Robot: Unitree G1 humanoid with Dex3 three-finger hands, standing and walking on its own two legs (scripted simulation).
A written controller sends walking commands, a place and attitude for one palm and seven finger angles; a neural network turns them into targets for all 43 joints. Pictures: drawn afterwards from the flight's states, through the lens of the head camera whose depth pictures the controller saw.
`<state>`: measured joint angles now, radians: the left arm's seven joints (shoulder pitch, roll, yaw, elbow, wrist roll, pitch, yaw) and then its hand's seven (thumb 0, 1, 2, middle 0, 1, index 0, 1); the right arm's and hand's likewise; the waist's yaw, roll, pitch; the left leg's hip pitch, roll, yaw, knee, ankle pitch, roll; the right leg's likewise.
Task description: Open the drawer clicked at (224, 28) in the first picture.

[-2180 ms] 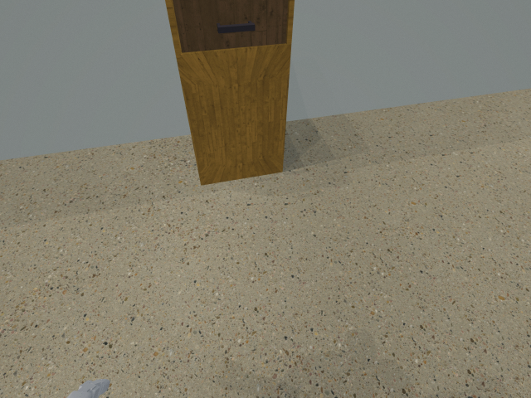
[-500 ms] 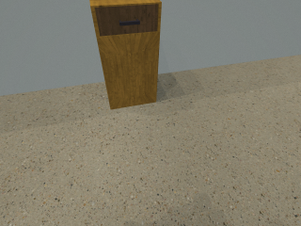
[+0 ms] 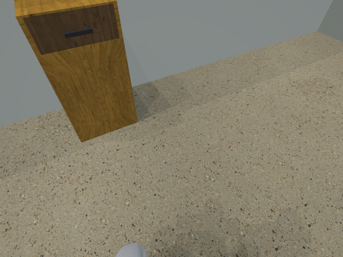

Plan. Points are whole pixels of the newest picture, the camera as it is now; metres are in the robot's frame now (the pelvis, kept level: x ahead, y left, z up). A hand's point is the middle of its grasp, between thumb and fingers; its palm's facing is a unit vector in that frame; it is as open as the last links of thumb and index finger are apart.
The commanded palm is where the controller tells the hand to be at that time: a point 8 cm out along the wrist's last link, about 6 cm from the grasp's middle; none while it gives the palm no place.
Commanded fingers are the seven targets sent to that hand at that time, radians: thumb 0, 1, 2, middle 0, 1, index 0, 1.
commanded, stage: walk to a spot facing it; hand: left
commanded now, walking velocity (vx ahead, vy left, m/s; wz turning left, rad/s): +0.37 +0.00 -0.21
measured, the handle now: (78, 31) +1.09 +0.54 +0.03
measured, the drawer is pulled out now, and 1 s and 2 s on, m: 0.00 0.00 0.00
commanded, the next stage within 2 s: turn to face it in 0.96 s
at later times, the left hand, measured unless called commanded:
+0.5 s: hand (92, 215) +0.27 +0.27 -0.18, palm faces -0.08 -0.98 -0.15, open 7.4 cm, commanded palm none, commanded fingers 0.00 0.90 0.90 -0.20 -0.30 -0.20 -0.30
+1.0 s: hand (154, 138) +0.59 +0.11 -0.19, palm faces -0.39 -0.91 -0.17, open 7.4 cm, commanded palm none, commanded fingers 0.00 0.90 0.90 -0.20 -0.30 -0.20 -0.30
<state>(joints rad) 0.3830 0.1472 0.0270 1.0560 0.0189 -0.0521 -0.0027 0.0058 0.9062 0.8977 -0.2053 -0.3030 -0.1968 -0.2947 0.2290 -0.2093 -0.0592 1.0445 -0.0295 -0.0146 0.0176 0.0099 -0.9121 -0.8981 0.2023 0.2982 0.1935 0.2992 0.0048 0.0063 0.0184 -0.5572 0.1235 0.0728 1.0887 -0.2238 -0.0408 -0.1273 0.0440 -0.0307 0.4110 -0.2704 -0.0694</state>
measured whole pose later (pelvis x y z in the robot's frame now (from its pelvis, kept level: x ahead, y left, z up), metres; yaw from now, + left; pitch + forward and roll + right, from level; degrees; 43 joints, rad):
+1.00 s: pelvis +0.42 +0.00 -0.03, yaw -25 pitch -1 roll +0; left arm 0.14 0.17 0.07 0.95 0.01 -0.04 -0.01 0.01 0.91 0.90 -0.20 -0.30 -0.20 -0.29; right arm 0.43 -0.11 -0.05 1.10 -0.01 -0.02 -0.01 0.01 -0.91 -0.90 0.21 0.30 0.20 0.30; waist -0.03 0.00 0.10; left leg -0.27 0.14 0.15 1.29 -0.43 -0.04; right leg -0.39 0.04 -0.16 0.67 -0.28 -0.13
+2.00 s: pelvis +0.56 -0.10 -0.01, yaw -2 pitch +0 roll +2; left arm 0.15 0.17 0.04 0.87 0.01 0.02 0.03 0.01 0.91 0.90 -0.20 -0.30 -0.20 -0.29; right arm 0.24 -0.26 -0.11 0.96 -0.03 0.07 0.01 0.01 -0.91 -0.90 0.20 0.30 0.19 0.30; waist -0.04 0.06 0.03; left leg -0.51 -0.07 -0.06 0.97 -0.41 -0.04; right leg -0.23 -0.05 -0.07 0.54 -0.32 -0.03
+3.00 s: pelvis +0.54 -0.10 -0.01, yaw +26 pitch -1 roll +1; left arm 0.15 0.17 0.03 0.92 0.01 0.01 0.03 0.01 0.91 0.90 -0.20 -0.30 -0.20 -0.29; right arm 0.25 -0.22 -0.06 0.99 -0.01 0.05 0.00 0.01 -0.91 -0.90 0.21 0.30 0.20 0.30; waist -0.04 0.05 0.05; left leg -0.31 -0.05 -0.04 0.66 -0.38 0.00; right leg -0.23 -0.03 -0.07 0.56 -0.31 -0.01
